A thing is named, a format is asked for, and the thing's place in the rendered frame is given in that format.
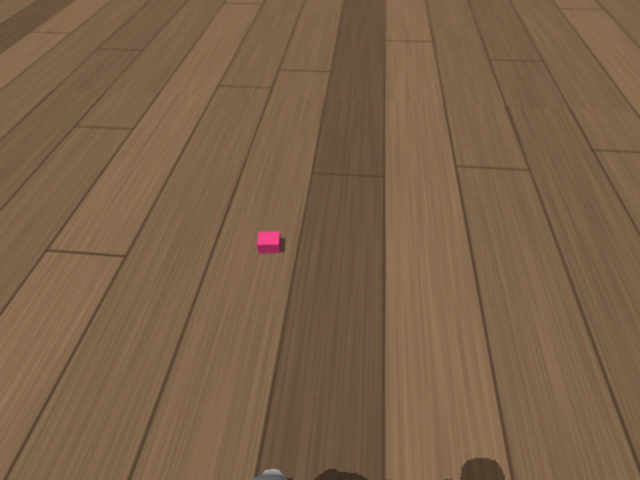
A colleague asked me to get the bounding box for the small box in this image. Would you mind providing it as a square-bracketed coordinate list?
[257, 231, 281, 254]

